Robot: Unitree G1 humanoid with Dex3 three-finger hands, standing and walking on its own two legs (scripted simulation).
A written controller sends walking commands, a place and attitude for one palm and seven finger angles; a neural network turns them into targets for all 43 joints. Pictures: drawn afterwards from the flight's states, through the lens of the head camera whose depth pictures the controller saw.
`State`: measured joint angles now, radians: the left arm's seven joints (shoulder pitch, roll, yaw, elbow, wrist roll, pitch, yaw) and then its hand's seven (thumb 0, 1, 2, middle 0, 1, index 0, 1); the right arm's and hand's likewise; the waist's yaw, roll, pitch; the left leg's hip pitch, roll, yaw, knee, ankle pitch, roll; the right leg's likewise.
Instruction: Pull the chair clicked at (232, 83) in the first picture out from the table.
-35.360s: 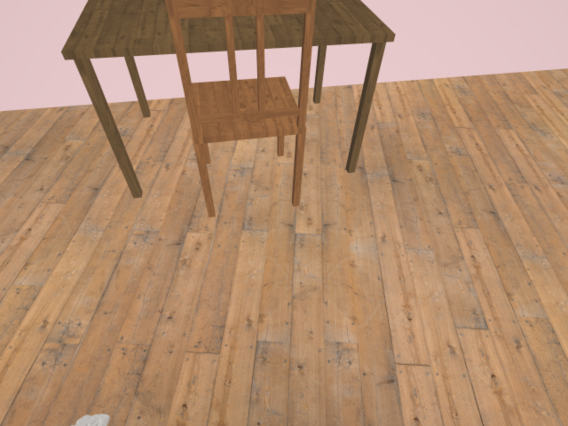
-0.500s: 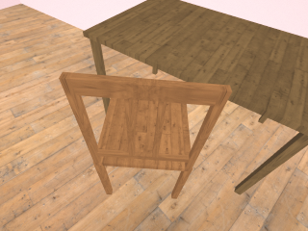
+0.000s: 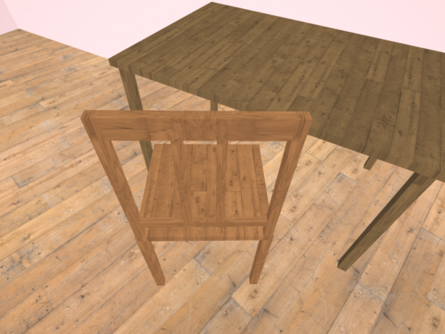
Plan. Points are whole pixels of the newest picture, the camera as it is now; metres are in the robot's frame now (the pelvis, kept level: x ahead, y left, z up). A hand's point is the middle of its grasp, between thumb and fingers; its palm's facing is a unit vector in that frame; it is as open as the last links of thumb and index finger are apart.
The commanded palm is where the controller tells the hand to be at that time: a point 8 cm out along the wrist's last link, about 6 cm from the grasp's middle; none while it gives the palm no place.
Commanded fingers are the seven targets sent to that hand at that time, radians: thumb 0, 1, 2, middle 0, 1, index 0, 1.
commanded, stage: come to a stop and stand still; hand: left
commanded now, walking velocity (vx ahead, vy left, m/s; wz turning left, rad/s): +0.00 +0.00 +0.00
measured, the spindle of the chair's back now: (183, 185) +0.46 +0.14 -0.06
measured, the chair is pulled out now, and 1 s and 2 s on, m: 0.20 0.20 0.20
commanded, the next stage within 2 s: look again from close up in 0.52 s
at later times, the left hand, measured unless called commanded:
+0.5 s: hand out of the picture +0.02 +0.23 -0.18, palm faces -0.01 -0.97 -0.25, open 7.3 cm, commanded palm none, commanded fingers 0.00 0.90 0.90 -0.20 -0.30 -0.20 -0.30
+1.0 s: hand out of the picture -0.04 +0.18 -0.18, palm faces -0.01 -0.99 -0.17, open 7.4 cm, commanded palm none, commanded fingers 0.00 0.90 0.90 -0.20 -0.30 -0.20 -0.30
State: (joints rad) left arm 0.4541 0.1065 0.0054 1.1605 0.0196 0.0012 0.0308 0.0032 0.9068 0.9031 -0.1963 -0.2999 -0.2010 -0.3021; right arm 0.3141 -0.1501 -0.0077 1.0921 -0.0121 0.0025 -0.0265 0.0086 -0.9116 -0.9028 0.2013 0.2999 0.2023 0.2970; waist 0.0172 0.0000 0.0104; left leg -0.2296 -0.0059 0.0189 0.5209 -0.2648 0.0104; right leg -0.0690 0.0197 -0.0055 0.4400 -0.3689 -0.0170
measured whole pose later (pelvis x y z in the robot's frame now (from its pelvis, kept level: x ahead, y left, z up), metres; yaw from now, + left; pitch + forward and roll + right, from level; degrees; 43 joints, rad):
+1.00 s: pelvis -0.01 +0.01 +0.00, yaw -1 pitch -1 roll +1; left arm 0.33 0.16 -0.03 1.10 0.02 0.00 0.04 0.00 0.91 0.90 -0.20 -0.30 -0.20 -0.30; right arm 0.23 -0.16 0.01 1.10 0.00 -0.02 -0.02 0.01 -0.91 -0.90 0.20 0.30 0.20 0.30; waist 0.02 -0.03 0.04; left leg -0.21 -0.04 0.06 0.46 -0.24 0.04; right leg -0.09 -0.02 0.03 0.45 -0.35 0.01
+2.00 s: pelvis +0.02 +0.04 +0.00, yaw +3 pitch -1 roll +1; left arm 0.22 0.20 0.02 1.00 0.02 0.03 0.03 0.00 0.91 0.90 -0.19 -0.30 -0.20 -0.30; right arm 0.21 -0.16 0.00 1.02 -0.02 -0.01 -0.03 0.01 -0.94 -0.90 0.20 0.30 0.21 0.30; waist 0.01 -0.04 0.08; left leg -0.21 -0.07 0.09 0.44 -0.23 0.07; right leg -0.34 -0.05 -0.02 0.76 -0.42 0.01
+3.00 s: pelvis +0.04 -0.02 +0.01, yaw +3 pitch -1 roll +0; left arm 0.34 0.10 -0.01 1.09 0.01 -0.04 0.06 0.00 0.91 0.90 -0.20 -0.30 -0.20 -0.30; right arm 0.29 -0.14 0.00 1.10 -0.01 -0.01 -0.03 0.01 -0.92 -0.90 0.20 0.30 0.20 0.30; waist 0.00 0.03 0.05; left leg -0.21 0.05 0.04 0.51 -0.28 -0.03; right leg -0.17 0.08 -0.07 0.41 -0.23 -0.09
